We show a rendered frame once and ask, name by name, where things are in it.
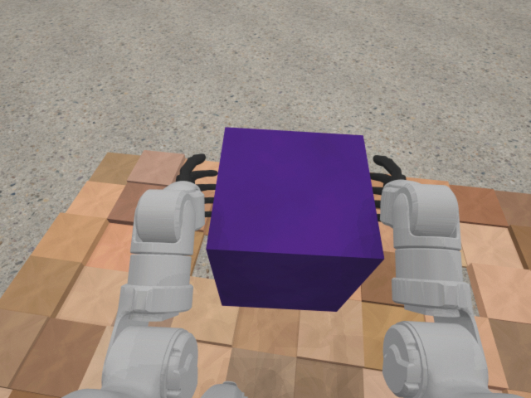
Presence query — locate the left robot upper arm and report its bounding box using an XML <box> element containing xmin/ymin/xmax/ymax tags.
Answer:
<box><xmin>61</xmin><ymin>326</ymin><xmax>198</xmax><ymax>398</ymax></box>

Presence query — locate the right robot hand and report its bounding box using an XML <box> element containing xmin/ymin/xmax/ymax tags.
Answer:
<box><xmin>370</xmin><ymin>155</ymin><xmax>406</xmax><ymax>222</ymax></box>

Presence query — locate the left robot hand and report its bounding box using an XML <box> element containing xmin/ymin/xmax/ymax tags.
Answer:
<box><xmin>176</xmin><ymin>153</ymin><xmax>218</xmax><ymax>217</ymax></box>

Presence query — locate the robot right forearm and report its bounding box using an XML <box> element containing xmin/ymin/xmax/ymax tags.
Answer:
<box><xmin>380</xmin><ymin>180</ymin><xmax>489</xmax><ymax>382</ymax></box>

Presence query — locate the right robot upper arm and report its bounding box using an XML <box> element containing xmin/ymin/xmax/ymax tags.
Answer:
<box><xmin>382</xmin><ymin>321</ymin><xmax>524</xmax><ymax>398</ymax></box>

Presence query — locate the carton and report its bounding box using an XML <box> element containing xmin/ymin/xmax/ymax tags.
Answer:
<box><xmin>206</xmin><ymin>127</ymin><xmax>384</xmax><ymax>312</ymax></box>

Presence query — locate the robot left forearm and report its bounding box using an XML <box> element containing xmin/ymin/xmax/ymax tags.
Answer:
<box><xmin>101</xmin><ymin>181</ymin><xmax>205</xmax><ymax>385</ymax></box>

